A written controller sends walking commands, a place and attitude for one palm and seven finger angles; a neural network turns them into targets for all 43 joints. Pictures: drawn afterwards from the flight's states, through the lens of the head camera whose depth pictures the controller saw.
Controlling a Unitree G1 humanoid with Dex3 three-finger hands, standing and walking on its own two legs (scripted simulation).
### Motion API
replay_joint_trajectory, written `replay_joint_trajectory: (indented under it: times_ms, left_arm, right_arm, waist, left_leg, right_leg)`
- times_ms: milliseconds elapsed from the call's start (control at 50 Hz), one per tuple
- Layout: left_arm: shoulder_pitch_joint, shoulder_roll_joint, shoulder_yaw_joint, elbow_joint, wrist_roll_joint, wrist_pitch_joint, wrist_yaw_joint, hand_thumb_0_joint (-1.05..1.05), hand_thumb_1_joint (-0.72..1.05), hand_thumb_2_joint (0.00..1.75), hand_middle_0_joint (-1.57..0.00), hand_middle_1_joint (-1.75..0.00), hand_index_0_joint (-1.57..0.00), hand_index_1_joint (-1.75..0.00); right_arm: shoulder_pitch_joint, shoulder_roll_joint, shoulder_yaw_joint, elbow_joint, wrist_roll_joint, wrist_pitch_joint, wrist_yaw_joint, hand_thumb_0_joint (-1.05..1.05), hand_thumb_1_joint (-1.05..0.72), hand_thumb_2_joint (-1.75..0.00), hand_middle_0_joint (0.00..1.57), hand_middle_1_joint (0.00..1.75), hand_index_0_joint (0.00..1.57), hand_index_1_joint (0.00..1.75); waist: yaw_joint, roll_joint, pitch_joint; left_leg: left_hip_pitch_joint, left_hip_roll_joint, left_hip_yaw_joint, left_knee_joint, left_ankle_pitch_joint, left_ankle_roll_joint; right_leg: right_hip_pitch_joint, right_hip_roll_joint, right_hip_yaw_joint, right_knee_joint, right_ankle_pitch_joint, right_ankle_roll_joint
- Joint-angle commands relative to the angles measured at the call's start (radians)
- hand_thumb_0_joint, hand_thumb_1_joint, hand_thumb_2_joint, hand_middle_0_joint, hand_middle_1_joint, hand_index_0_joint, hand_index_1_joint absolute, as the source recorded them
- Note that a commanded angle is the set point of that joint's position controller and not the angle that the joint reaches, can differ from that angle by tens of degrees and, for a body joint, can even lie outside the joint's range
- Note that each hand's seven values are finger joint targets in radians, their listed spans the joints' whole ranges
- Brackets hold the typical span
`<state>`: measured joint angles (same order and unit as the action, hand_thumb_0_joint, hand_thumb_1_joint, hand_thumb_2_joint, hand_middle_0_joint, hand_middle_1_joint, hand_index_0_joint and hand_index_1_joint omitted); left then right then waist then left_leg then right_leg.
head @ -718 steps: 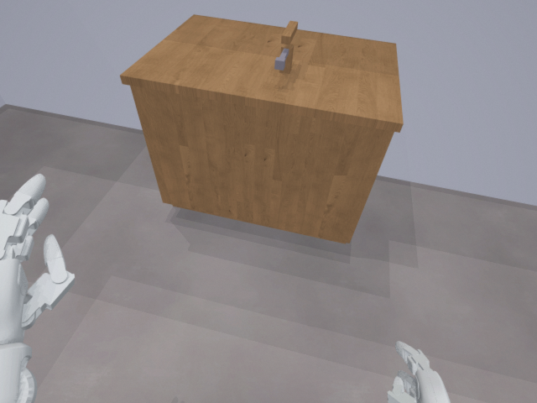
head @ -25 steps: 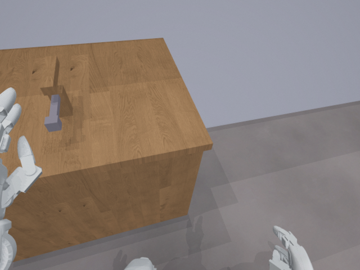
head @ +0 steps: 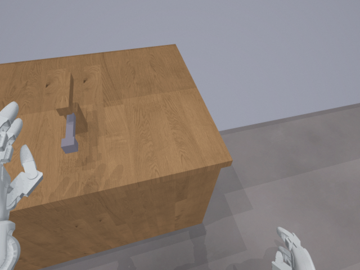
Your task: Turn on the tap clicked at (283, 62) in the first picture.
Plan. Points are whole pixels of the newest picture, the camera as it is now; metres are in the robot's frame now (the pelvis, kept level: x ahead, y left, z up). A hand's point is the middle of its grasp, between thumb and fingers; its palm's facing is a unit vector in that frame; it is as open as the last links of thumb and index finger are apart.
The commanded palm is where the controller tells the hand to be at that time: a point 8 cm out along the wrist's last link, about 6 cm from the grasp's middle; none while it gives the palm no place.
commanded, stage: come to a stop and stand still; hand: left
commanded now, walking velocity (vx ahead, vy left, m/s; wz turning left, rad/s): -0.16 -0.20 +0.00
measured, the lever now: (69, 145) +0.36 +0.29 +0.05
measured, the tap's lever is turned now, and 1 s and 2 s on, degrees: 0 0 0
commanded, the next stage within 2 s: look again from close up in 0.84 s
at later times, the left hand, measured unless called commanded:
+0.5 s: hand (41, 162) +0.25 +0.26 +0.16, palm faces +0.41 -0.86 -0.30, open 7.4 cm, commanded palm +0.18 +0.29 +0.19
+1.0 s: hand (22, 148) +0.25 +0.27 +0.19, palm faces +0.41 -0.82 -0.40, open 7.4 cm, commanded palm +0.15 +0.30 +0.19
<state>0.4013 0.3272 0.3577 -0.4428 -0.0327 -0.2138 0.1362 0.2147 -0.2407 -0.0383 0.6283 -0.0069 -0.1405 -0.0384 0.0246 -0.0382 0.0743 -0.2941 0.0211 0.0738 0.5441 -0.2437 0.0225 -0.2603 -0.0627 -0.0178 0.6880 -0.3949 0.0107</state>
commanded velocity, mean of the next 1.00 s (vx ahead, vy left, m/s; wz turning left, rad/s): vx -0.05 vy -0.03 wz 0.00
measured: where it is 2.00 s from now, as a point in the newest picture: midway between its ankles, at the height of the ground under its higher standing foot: outside the picture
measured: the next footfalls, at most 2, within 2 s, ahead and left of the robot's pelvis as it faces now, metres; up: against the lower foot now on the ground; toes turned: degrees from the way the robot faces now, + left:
right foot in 0.16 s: +0.08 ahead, -0.08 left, +0.00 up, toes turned -3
right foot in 1.70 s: +0.01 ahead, -0.08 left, +0.00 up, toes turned -2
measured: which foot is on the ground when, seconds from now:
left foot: down 0.00-1.00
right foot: up 0.00-0.14, down 0.16-1.00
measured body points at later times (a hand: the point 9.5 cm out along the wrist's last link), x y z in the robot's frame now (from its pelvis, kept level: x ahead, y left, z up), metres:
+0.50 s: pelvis +0.02 +0.01 +0.01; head +0.05 +0.03 +0.46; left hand +0.22 +0.30 +0.18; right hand +0.20 -0.22 -0.07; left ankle +0.02 +0.12 -0.73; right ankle +0.04 -0.08 -0.73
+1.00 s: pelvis +0.00 +0.01 +0.01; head +0.03 +0.03 +0.46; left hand +0.22 +0.31 +0.22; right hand +0.18 -0.20 -0.07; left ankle +0.02 +0.12 -0.73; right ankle +0.04 -0.08 -0.72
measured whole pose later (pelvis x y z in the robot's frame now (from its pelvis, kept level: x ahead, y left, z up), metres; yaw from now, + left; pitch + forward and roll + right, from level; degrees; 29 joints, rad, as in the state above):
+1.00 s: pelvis +0.00 +0.01 +0.01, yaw +2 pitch +0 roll -1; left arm 0.22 0.44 0.31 -0.39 -0.01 -0.18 0.12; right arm 0.26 -0.22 0.06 0.56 0.04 -0.12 -0.09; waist 0.04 -0.01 0.07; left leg -0.26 0.00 -0.01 0.50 -0.24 0.02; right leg -0.26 0.03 -0.08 0.44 -0.21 -0.01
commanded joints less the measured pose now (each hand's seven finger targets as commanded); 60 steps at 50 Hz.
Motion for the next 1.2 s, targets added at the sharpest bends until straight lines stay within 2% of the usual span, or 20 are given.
replay_joint_trajectory:
  times_ms: [0, 20, 80, 120, 160, 220, 300, 360, 440, 520, 620, 740, 900, 920, 940, 960, 980, 1020, 1080, 1180]
  left_arm:
    - [-0.086, 0.239, 0.131, -0.348, 0.015, -0.076, 0.013, 0.00, 0.90, 0.90, -0.20, -0.30, -0.20, -0.30]
    - [-0.089, 0.285, 0.181, -0.417, 0.004, -0.067, 0.014, 0.00, 0.90, 0.90, -0.20, -0.30, -0.20, -0.30]
    - [0.002, 0.260, 0.181, -0.402, -0.003, -0.066, 0.011, 0.00, 0.90, 0.90, -0.20, -0.30, -0.20, -0.30]
    - [0.084, 0.252, 0.200, -0.316, -0.009, -0.055, 0.005, 0.00, 0.90, 0.90, -0.20, -0.30, -0.20, -0.30]
    - [0.076, 0.256, 0.212, -0.251, -0.018, -0.045, 0.001, 0.00, 0.90, 0.90, -0.20, -0.30, -0.20, -0.30]
    - [0.113, 0.167, 0.146, -0.119, -0.049, 0.004, -0.008, 0.00, 0.90, 0.90, -0.20, -0.30, -0.20, -0.30]
    - [0.007, 0.157, 0.083, -0.133, -0.038, 0.008, 0.005, 0.00, 0.90, 0.90, -0.20, -0.30, -0.20, -0.30]
    - [-0.100, 0.173, 0.049, -0.260, -0.021, 0.003, 0.014, 0.00, 0.90, 0.90, -0.20, -0.30, -0.20, -0.30]
    - [-0.163, 0.222, 0.073, -0.412, -0.014, -0.018, 0.028, 0.00, 0.90, 0.90, -0.20, -0.30, -0.20, -0.30]
    - [0.015, 0.242, 0.145, -0.371, -0.025, -0.021, 0.030, 0.00, 0.90, 0.90, -0.20, -0.30, -0.20, -0.30]
    - [0.165, 0.178, 0.141, -0.192, -0.043, 0.002, 0.016, 0.00, 0.90, 0.90, -0.20, -0.30, -0.20, -0.30]
    - [-0.005, 0.155, 0.065, -0.156, -0.031, 0.020, 0.007, 0.00, 0.90, 0.90, -0.20, -0.30, -0.20, -0.30]
    - [-0.183, 0.196, 0.052, -0.300, 0.000, 0.002, 0.034, 0.00, 0.90, 0.90, -0.20, -0.30, -0.20, -0.30]
    - [-1.065, 0.998, 0.278, -0.614, 0.039, -0.175, 0.010, 0.00, 0.90, 0.90, -0.20, -0.30, -0.20, -0.30]
    - [-0.680, 0.481, 0.286, -0.146, 0.054, -0.118, 0.010, 0.00, 0.90, 0.90, -0.20, -0.30, -0.20, -0.30]
    - [-0.510, 0.424, 0.226, -0.109, 0.028, -0.081, 0.024, 0.00, 0.90, 0.90, -0.20, -0.30, -0.20, -0.30]
    - [-0.413, 0.466, 0.266, -0.033, 0.018, -0.078, 0.032, 0.00, 0.90, 0.90, -0.20, -0.30, -0.20, -0.30]
    - [-0.158, 0.390, 0.230, 0.046, -0.035, -0.085, -0.007, 0.00, 0.90, 0.90, -0.20, -0.30, -0.20, -0.30]
    - [0.057, 0.279, 0.139, -0.070, -0.088, -0.121, -0.025, 0.00, 0.90, 0.90, -0.20, -0.30, -0.20, -0.30]
    - [0.069, 0.323, 0.199, -0.094, -0.107, -0.138, -0.007, 0.00, 0.90, 0.90, -0.20, -0.30, -0.20, -0.30]
  right_arm:
    - [-0.088, -0.073, -0.037, -0.184, 0.008, -0.044, 0.010, 0.00, -0.90, -0.90, 0.20, 0.30, 0.20, 0.30]
    - [-0.111, -0.065, -0.025, -0.185, 0.001, -0.048, 0.013, 0.00, -0.90, -0.90, 0.20, 0.30, 0.20, 0.30]
    - [-0.096, -0.060, -0.015, -0.198, 0.008, -0.049, 0.035, 0.00, -0.90, -0.90, 0.20, 0.30, 0.20, 0.30]
    - [-0.091, -0.062, -0.002, -0.210, 0.023, -0.037, 0.037, 0.00, -0.90, -0.90, 0.20, 0.30, 0.20, 0.30]
    - [-0.083, -0.056, 0.000, -0.214, 0.026, -0.024, 0.032, 0.00, -0.90, -0.90, 0.20, 0.30, 0.20, 0.30]
    - [-0.058, -0.061, -0.017, -0.206, 0.033, -0.015, 0.025, 0.00, -0.90, -0.90, 0.20, 0.30, 0.20, 0.30]
    - [-0.091, -0.058, 0.015, -0.186, 0.025, -0.013, 0.000, 0.00, -0.90, -0.90, 0.20, 0.30, 0.20, 0.30]
    - [-0.122, -0.077, 0.010, -0.196, 0.018, -0.019, -0.022, 0.00, -0.90, -0.90, 0.20, 0.30, 0.20, 0.30]
    - [-0.143, -0.064, 0.016, -0.202, 0.012, -0.032, -0.028, 0.00, -0.90, -0.90, 0.20, 0.30, 0.20, 0.30]
    - [-0.116, -0.066, -0.001, -0.204, 0.017, -0.029, -0.015, 0.00, -0.90, -0.90, 0.20, 0.30, 0.20, 0.30]
    - [-0.100, -0.068, 0.001, -0.206, 0.022, 0.006, -0.014, 0.00, -0.90, -0.90, 0.20, 0.30, 0.20, 0.30]
    - [-0.104, -0.080, 0.013, -0.200, 0.019, 0.012, -0.028, 0.00, -0.90, -0.90, 0.20, 0.30, 0.20, 0.30]
    - [-0.108, -0.082, 0.006, -0.193, 0.015, -0.018, -0.026, 0.00, -0.90, -0.90, 0.20, 0.30, 0.20, 0.30]
    - [-0.027, -0.146, 0.218, -0.340, 0.121, 0.016, -0.093, 0.00, -0.90, -0.90, 0.20, 0.30, 0.20, 0.30]
    - [0.009, -0.006, 0.064, -0.216, 0.079, -0.055, -0.076, 0.00, -0.90, -0.90, 0.20, 0.30, 0.20, 0.30]
    - [-0.058, -0.049, 0.082, -0.183, 0.041, -0.057, -0.033, 0.00, -0.90, -0.90, 0.20, 0.30, 0.20, 0.30]
    - [-0.068, -0.123, 0.048, -0.171, 0.025, -0.048, -0.018, 0.00, -0.90, -0.90, 0.20, 0.30, 0.20, 0.30]
    - [-0.059, -0.124, 0.030, -0.176, 0.012, -0.052, 0.018, 0.00, -0.90, -0.90, 0.20, 0.30, 0.20, 0.30]
    - [-0.019, -0.137, 0.000, -0.197, 0.027, -0.076, 0.066, 0.00, -0.90, -0.90, 0.20, 0.30, 0.20, 0.30]
    - [-0.024, -0.140, -0.017, -0.168, 0.040, -0.102, 0.076, 0.00, -0.90, -0.90, 0.20, 0.30, 0.20, 0.30]
  waist:
    - [-0.005, 0.174, -0.217]
    - [-0.003, 0.284, -0.240]
    - [-0.010, 0.320, -0.203]
    - [-0.014, 0.240, -0.181]
    - [-0.027, 0.094, -0.186]
    - [-0.041, -0.149, -0.130]
    - [-0.028, -0.061, -0.124]
    - [-0.010, 0.044, -0.181]
    - [-0.003, 0.199, -0.237]
    - [-0.002, 0.191, -0.266]
    - [-0.012, 0.101, -0.193]
    - [-0.021, 0.011, -0.102]
    - [-0.010, 0.129, -0.149]
    - [-0.071, 0.359, -0.026]
    - [-0.021, 0.182, -0.133]
    - [-0.009, 0.111, -0.118]
    - [0.007, 0.110, -0.155]
    - [0.011, 0.108, -0.226]
    - [0.030, 0.073, -0.200]
    - [0.027, -0.101, -0.224]
  left_leg:
    - [0.390, 0.254, -0.323, -0.149, 0.672, 0.185]
    - [0.357, 0.252, -0.299, -0.151, 0.690, 0.168]
    - [0.170, 0.203, -0.170, -0.106, 0.625, 0.080]
    - [0.057, 0.170, -0.118, -0.070, 0.440, 0.029]
    - [-0.067, 0.102, -0.077, -0.023, 0.181, -0.001]
    - [0.014, -0.008, -0.056, 0.104, -0.048, -0.041]
    - [0.080, 0.019, -0.097, -0.063, 0.001, -0.014]
    - [0.157, 0.083, -0.140, -0.145, 0.253, 0.001]
    - [0.145, 0.117, -0.167, -0.143, 0.436, -0.005]
    - [0.105, 0.095, -0.149, -0.124, 0.416, -0.029]
    - [0.001, 0.083, -0.145, -0.187, 0.175, -0.025]
    - [-0.007, 0.057, -0.138, -0.223, -0.076, -0.004]
    - [0.034, 0.036, -0.134, -0.232, -0.061, 0.006]
    - [-0.305, 0.039, -0.190, -0.181, -0.328, 0.064]
    - [-0.162, 0.171, -0.226, -0.178, -0.276, 0.078]
    - [-0.118, 0.096, -0.179, -0.214, -0.182, 0.042]
    - [-0.057, 0.050, -0.148, -0.159, -0.109, 0.013]
    - [0.024, 0.028, -0.113, -0.084, -0.013, -0.007]
    - [-0.031, 0.011, -0.126, -0.071, 0.001, -0.001]
    - [0.039, 0.015, -0.144, -0.083, 0.206, -0.009]
  right_leg:
    - [-0.274, 0.053, 0.014, 0.304, -0.116, -0.015]
    - [-0.234, 0.028, 0.015, 0.273, -0.110, -0.009]
    - [-0.017, 0.039, -0.020, -0.049, 0.038, -0.027]
    - [0.137, 0.057, -0.043, -0.252, 0.210, -0.027]
    - [0.264, 0.016, 0.042, -0.302, 0.414, -0.041]
    - [0.050, -0.136, 0.260, -0.411, 0.444, -0.127]
    - [0.035, -0.094, 0.165, -0.390, 0.271, -0.080]
    - [0.103, -0.011, 0.084, -0.303, 0.383, -0.034]
    - [0.167, 0.011, 0.033, -0.227, 0.449, -0.022]
    - [0.232, 0.011, 0.030, -0.245, 0.486, -0.042]
    - [0.230, 0.012, 0.035, -0.304, 0.404, -0.035]
    - [0.108, 0.009, 0.084, -0.416, 0.151, -0.019]
    - [0.167, 0.011, 0.084, -0.405, 0.146, -0.024]
    - [0.200, 0.071, 0.073, -0.228, 0.055, 0.061]
    - [0.104, 0.004, 0.045, -0.154, -0.041, 0.011]
    - [0.087, 0.016, 0.024, -0.255, -0.039, -0.009]
    - [0.066, 0.015, 0.042, -0.292, 0.040, -0.028]
    - [0.051, -0.019, 0.082, -0.303, 0.160, -0.057]
    - [0.055, -0.050, 0.092, -0.304, 0.213, -0.061]
    - [0.073, -0.028, 0.042, -0.257, 0.421, -0.029]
